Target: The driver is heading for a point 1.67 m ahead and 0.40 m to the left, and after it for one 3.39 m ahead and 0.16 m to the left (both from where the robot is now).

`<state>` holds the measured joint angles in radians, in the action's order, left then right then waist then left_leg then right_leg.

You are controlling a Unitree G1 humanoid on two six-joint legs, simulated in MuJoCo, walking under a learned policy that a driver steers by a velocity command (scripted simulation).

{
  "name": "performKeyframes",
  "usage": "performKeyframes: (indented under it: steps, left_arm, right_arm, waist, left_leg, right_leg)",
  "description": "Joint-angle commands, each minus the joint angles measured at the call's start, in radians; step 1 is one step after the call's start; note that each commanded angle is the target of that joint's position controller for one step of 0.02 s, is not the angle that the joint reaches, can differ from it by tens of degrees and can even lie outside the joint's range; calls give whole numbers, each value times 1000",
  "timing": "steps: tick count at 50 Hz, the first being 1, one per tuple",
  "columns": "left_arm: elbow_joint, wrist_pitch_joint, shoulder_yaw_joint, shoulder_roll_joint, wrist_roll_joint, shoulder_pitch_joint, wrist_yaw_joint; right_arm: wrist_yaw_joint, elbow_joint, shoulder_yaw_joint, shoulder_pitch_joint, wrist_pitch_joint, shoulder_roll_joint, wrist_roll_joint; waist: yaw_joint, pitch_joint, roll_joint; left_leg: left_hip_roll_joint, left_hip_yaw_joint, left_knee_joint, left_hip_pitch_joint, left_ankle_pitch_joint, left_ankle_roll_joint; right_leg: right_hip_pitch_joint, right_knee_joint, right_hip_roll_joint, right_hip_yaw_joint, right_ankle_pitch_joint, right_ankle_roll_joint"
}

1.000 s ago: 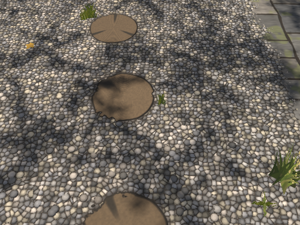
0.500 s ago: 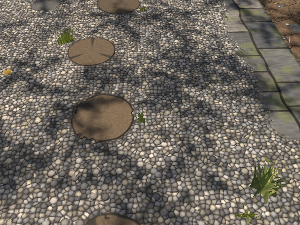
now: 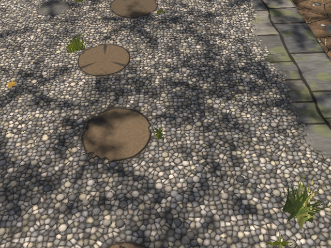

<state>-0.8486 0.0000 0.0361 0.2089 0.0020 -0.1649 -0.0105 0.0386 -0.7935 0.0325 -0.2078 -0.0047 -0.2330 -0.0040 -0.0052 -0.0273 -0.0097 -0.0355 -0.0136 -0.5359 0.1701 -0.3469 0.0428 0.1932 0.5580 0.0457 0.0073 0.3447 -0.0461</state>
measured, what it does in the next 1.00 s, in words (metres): stands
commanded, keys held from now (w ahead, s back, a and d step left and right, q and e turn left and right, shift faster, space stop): no key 1.00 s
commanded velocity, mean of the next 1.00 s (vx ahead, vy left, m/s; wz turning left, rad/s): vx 0.00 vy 0.00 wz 0.00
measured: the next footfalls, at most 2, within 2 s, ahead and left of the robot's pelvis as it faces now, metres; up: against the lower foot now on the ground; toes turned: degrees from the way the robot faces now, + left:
right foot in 1.84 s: +0.44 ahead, -0.05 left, +0.00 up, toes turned -1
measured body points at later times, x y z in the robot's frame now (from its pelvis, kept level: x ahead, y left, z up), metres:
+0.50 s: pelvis -0.02 +0.00 +0.01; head -0.02 -0.01 +0.46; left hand +0.05 +0.25 -0.14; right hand +0.02 -0.26 -0.14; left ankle -0.04 +0.15 -0.73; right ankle -0.03 -0.09 -0.73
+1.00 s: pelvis -0.03 +0.00 +0.01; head -0.02 +0.00 +0.46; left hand +0.01 +0.25 -0.14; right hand -0.03 -0.24 -0.15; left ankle -0.04 +0.15 -0.73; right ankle -0.03 -0.09 -0.73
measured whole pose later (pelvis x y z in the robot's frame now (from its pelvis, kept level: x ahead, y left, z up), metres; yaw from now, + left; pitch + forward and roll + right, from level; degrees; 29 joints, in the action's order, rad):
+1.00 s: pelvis -0.03 +0.00 +0.01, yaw +0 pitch -1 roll +0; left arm -1.09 0.00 0.02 0.20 0.00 -0.20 -0.03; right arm 0.06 -1.09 0.03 -0.28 0.01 -0.19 0.00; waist 0.00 -0.04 0.00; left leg -0.03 -0.02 -0.46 0.18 -0.26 0.04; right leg 0.19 0.47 0.04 0.00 0.25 -0.04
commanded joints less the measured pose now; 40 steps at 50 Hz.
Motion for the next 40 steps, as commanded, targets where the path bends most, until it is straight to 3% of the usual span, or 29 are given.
performKeyframes:
  steps: [1, 21, 40]
  left_arm:
    - [22, -8, 28, 111, 0, 1, -6]
    - [-143, -7, 23, 110, -1, 16, -15]
    - [-206, -4, 8, 94, 1, -30, -19]
  right_arm:
    - [7, 26, 28, -20, 7, -102, -1]
    - [21, -152, 29, -60, 16, -92, -2]
    - [21, -262, 14, -114, 23, -59, 0]
  waist:
    - [-1, 44, 11]
    - [2, -12, 18]
    - [6, -21, 8]
  left_leg:
    - [-19, -18, 58, -1, 313, -13]
    - [-9, -4, 119, 6, 208, -12]
    - [-3, -1, 138, 33, 194, -20]
  right_leg:
    - [-49, -85, -91, 93, -466, -29]
    - [-4, -178, -81, 87, -219, -20]
    - [4, -192, -69, 68, -202, -17]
